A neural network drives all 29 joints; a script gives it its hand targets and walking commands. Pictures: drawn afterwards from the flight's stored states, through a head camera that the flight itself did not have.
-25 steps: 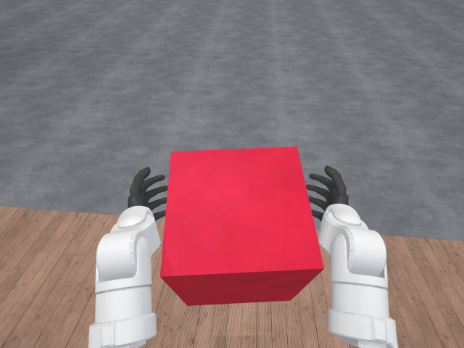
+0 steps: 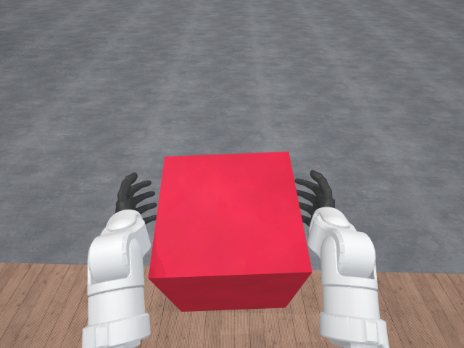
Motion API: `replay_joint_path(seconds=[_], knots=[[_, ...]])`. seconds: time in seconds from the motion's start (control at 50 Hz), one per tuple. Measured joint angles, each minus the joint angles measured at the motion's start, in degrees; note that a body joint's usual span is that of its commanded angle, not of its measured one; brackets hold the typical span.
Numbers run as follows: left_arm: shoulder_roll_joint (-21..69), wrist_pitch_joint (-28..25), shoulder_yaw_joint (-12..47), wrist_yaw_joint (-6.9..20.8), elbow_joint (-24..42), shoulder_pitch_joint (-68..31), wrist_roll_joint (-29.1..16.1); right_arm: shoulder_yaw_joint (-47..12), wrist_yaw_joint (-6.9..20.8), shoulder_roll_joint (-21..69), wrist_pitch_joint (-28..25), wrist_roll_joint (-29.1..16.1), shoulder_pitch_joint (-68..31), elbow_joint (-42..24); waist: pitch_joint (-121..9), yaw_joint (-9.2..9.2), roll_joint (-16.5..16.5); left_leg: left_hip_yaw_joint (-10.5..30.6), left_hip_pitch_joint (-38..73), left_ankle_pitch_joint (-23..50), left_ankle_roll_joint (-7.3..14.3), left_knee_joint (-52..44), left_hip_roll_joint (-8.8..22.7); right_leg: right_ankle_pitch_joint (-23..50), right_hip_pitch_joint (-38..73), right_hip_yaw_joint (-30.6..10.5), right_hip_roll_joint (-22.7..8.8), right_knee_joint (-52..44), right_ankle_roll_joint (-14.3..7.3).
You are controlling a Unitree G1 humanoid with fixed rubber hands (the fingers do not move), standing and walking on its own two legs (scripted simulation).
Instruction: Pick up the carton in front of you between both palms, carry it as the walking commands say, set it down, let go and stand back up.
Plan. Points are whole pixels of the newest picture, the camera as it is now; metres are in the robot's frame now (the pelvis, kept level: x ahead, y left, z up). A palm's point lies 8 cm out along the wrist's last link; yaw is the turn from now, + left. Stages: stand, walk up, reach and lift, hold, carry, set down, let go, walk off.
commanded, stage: carry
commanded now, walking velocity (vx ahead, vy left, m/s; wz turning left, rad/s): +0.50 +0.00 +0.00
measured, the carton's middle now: (230, 238) +0.33 -0.01 +0.03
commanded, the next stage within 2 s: none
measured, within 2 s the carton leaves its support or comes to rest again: neither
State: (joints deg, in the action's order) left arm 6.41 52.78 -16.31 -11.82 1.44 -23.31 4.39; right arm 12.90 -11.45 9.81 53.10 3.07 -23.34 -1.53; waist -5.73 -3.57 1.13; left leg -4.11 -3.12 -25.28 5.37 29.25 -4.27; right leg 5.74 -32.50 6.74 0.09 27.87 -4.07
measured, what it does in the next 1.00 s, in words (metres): goes down: right foot 0.03 m lower, then left foot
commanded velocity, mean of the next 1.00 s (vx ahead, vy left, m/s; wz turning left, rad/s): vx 0.50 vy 0.00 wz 0.00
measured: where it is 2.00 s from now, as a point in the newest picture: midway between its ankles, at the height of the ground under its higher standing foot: (220, 189)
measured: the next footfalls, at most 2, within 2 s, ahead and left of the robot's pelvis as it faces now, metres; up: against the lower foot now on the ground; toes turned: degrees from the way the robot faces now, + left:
right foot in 0.04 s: +0.19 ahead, -0.06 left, -0.03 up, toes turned -4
left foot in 0.58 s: +0.52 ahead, +0.06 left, -0.06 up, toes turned +3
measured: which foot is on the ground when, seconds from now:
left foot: down 0.00-0.02, up 0.04-0.56, down 0.58-1.00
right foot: up 0.00-0.02, down 0.04-0.60, up 0.62-1.00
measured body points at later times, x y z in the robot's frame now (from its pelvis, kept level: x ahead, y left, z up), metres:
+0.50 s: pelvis +0.30 -0.01 -0.02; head +0.31 -0.02 +0.43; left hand +0.64 +0.15 +0.08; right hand +0.64 -0.17 +0.08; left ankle +0.45 +0.10 -0.72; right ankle +0.15 -0.06 -0.74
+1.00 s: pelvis +0.60 +0.00 -0.04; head +0.62 +0.01 +0.41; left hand +0.95 +0.15 +0.05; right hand +0.93 -0.16 +0.06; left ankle +0.48 +0.05 -0.77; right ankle +0.74 -0.14 -0.73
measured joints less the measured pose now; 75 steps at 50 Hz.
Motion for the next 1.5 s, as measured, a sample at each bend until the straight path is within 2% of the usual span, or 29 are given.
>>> replay_joint_path(seconds=[0.02,0.04,0.08,0.12,0.16,0.26,0.34,0.42,0.52,0.56,0.58,0.6,0.62,0.66,0.7,0.8,0.9,0.98,1.04,1.1,1.14,1.18,1.22,1.26,1.38,1.5], knots=[[0.2,0.1,0.1,0.0,-0.9,-0.4,0.2,0.2,-0.1,-0.3,0.3,0.2,0.1,0.2,-0.3,0.15,0.1,-0.3,0.1,-2.0,-0.3,4.0,0.0,1.4,2.8,1.0,0.6,-2.7,-0.4],[0.5,0.2,0.2,0.0,-1.9,-0.9,0.6,0.5,-0.3,-0.7,0.6,0.3,0.2,0.4,-0.6,0.54,0.3,-0.9,-1.0,-3.7,-0.9,10.4,0.1,0.7,5.4,1.3,0.9,-3.6,-1.7],[1.7,-0.2,0.3,0.0,-4.0,-1.7,1.0,0.9,-0.5,-2.6,0.5,0.5,-0.6,2.4,0.0,2.74,-2.3,0.8,-7.6,-5.4,-2.2,27.8,1.5,-7.7,4.3,1.9,2.9,3.0,-3.6],[2.1,0.0,0.4,0.2,-5.4,-1.7,0.8,1.7,-0.7,-2.9,0.4,-0.1,-0.2,3.8,1.1,4.36,-1.9,2.3,-15.4,-5.3,-2.2,41.9,0.9,-11.7,4.5,1.8,3.0,6.5,-3.7],[2.3,0.1,-0.1,0.8,-5.5,-0.4,-0.1,2.7,-0.5,-1.8,0.1,-0.1,0.3,4.7,2.1,5.45,-1.3,2.8,-22.2,-2.5,-2.1,46.4,1.8,-13.1,6.4,1.5,3.1,6.3,-3.5],[1.8,-1.6,0.1,2.7,-3.5,1.2,-2.8,3.6,0.1,-0.1,-2.0,0.7,0.4,3.6,4.3,6.23,-1.0,3.7,-33.4,4.1,-2.7,36.8,6.0,-16.2,12.1,1.0,3.4,3.3,-3.8],[1.8,-2.6,1.2,2.5,-1.7,0.7,-3.2,2.7,-0.3,-0.9,-3.4,0.6,0.9,1.3,4.2,6.43,-0.8,3.8,-38.0,11.3,-3.3,28.2,7.8,-18.7,16.5,-0.1,3.4,0.9,-3.2],[2.2,-2.5,1.9,1.7,-0.1,0.3,-3.0,2.1,-0.7,-1.9,-2.7,-0.3,1.1,-1.1,3.0,6.50,-1.2,2.7,-38.0,19.8,-3.2,18.1,7.7,-21.9,21.7,-1.5,3.5,-1.3,-2.2],[2.2,-0.9,2.6,0.9,0.3,-0.7,-2.4,2.1,-1.1,-2.8,-0.6,-0.3,0.5,-2.3,0.9,6.87,-1.9,-1.3,-31.9,29.1,-1.9,2.1,4.9,-28.7,28.4,-2.3,4.0,-0.8,-1.1],[1.8,0.1,2.5,0.6,0.5,-0.8,-2.2,2.1,-1.2,-2.6,0.0,0.1,-0.2,-1.6,0.2,6.90,-1.9,-3.2,-27.2,31.5,-1.1,-3.3,3.3,-32.8,29.8,-2.2,4.0,4.1,-0.5],[1.3,0.7,2.3,0.4,0.5,-0.7,-2.2,2.1,-1.2,-2.3,0.3,0.3,-0.9,-0.7,-0.3,6.69,-2.2,-3.8,-24.4,31.0,0.2,-4.8,3.1,-34.5,29.2,-1.7,4.0,9.5,-0.1],[0.3,0.9,2.2,0.4,0.0,-1.1,-2.2,2.1,-1.3,-1.6,0.1,0.6,-1.4,0.4,-0.5,5.62,-0.8,-4.4,-24.4,26.9,2.2,-2.3,2.0,-34.1,26.7,-1.7,2.7,17.1,0.4],[-0.6,1.1,2.0,0.2,-0.9,-1.5,-2.3,2.0,-1.5,-1.1,0.1,1.0,-2.0,1.5,-0.1,4.72,0.2,-4.7,-25.2,23.5,3.0,1.2,1.4,-35.3,23.2,-3.1,2.3,26.1,1.1],[-1.1,1.3,1.4,0.0,-2.6,-1.3,-2.6,1.5,-1.5,-0.9,0.6,1.5,-2.1,3.1,0.7,3.11,-0.3,-4.5,-25.1,19.4,3.0,5.0,1.5,-35.7,15.4,-5.1,3.0,41.3,1.2],[0.0,1.6,0.6,0.1,-3.6,-0.8,-2.4,2.1,-0.9,-0.7,0.8,0.9,-0.6,3.4,1.4,1.92,-1.0,-4.0,-23.1,18.0,2.6,4.7,1.3,-32.8,8.7,-5.8,2.1,46.1,1.1],[2.3,-0.3,-0.8,0.6,-2.7,-0.8,-0.2,2.3,1.0,-0.8,-0.6,-2.0,1.1,1.7,3.6,1.15,-1.0,-3.5,-17.3,15.3,2.9,1.1,1.0,-26.0,-3.3,-7.0,-2.5,37.5,2.2],[1.4,-1.9,-0.2,0.4,-0.4,0.2,-0.4,1.1,1.1,-0.4,-1.9,-2.0,0.7,0.2,3.7,0.89,-1.0,-2.3,-11.4,11.8,2.0,-1.7,1.2,-18.1,-8.7,-6.4,-4.1,27.0,3.0],[0.6,-1.4,0.2,0.2,1.6,0.3,-1.2,0.5,0.6,-0.1,-1.7,-1.5,0.4,-1.3,2.6,0.85,-0.6,-1.1,-6.0,8.1,0.9,-3.4,1.0,-10.2,-8.1,-4.5,-3.5,16.9,2.5],[-0.1,-0.7,0.3,-0.1,2.0,0.4,-0.9,-0.2,0.1,0.0,-0.9,-0.9,0.0,-1.4,1.1,0.40,-0.1,-0.6,-1.8,4.1,0.1,-3.5,0.7,-5.0,-4.8,-2.0,-1.9,7.3,1.4],[0.0,0.0,0.4,-0.2,0.2,-0.4,-0.3,-0.1,-0.4,-0.5,0.4,-0.4,0.0,-1.1,-0.1,0.43,-0.1,-0.7,0.4,-1.5,-0.9,3.5,0.9,-1.7,2.2,1.2,0.2,-1.7,-0.4],[1.2,-0.1,0.5,-0.2,-1.9,-1.5,0.2,0.3,-0.7,-2.3,0.8,-0.2,-0.5,0.3,-0.1,2.43,-2.5,-0.2,-4.5,-2.1,-2.2,18.7,2.9,-11.9,3.5,2.0,2.2,1.3,-2.2],[1.8,0.4,0.8,-0.2,-3.6,-2.5,0.2,1.1,-0.9,-3.4,0.8,-0.4,-0.7,1.8,1.2,4.01,-2.7,2.1,-12.7,-3.9,-2.9,36.1,2.1,-14.9,3.4,2.2,2.5,5.1,-3.1],[2.2,0.7,0.4,0.3,-4.3,-1.5,-0.2,2.2,-0.8,-2.7,0.9,-0.7,-0.1,2.9,2.2,5.04,-2.1,2.6,-20.0,-2.0,-2.9,44.1,2.3,-16.0,5.2,1.9,2.6,4.9,-3.2],[2.5,0.6,-0.2,1.3,-3.8,-0.1,-1.0,3.3,-0.3,-1.3,0.7,-0.4,0.0,3.3,3.2,5.37,-1.9,2.7,-25.9,0.9,-3.0,43.9,3.8,-16.8,8.0,1.7,2.7,2.9,-2.9],[2.2,-1.4,0.2,2.7,-1.5,1.0,-2.5,2.9,0.1,-0.5,-1.8,0.6,0.4,1.6,4.3,5.51,-1.6,3.0,-36.5,8.4,-4.2,31.9,8.2,-19.4,15.5,0.6,2.6,-2.5,-2.6],[2.7,-1.3,1.6,2.2,1.8,1.5,-2.2,1.6,0.0,-1.5,-1.2,-0.5,1.8,-2.6,2.4,5.09,-1.4,0.9,-37.0,16.9,-5.3,16.2,9.0,-23.0,24.0,-0.9,2.0,-7.9,-0.9]])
